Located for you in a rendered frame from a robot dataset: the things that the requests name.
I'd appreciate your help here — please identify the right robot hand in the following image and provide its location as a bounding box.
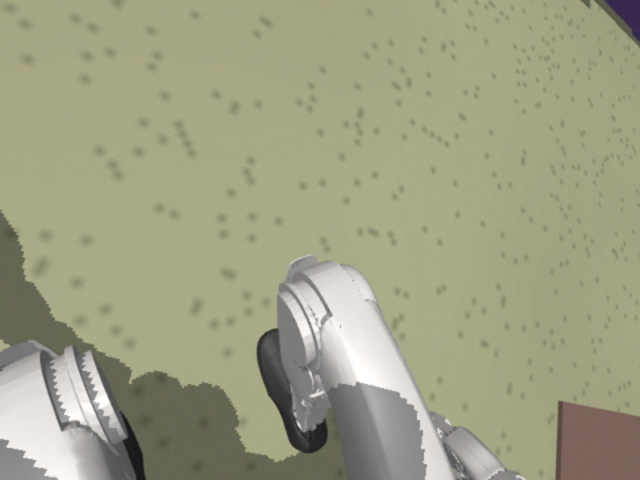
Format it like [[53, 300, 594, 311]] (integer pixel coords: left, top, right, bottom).
[[429, 410, 508, 480]]

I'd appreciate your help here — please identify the left robot foot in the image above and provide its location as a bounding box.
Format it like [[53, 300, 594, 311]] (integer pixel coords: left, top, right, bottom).
[[120, 411, 146, 480]]

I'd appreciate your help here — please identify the right robot foot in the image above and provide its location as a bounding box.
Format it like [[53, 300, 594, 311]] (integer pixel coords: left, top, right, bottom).
[[257, 328, 328, 453]]

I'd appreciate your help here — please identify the armchair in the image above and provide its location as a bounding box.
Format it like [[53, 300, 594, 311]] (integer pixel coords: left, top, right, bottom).
[[604, 0, 640, 42]]

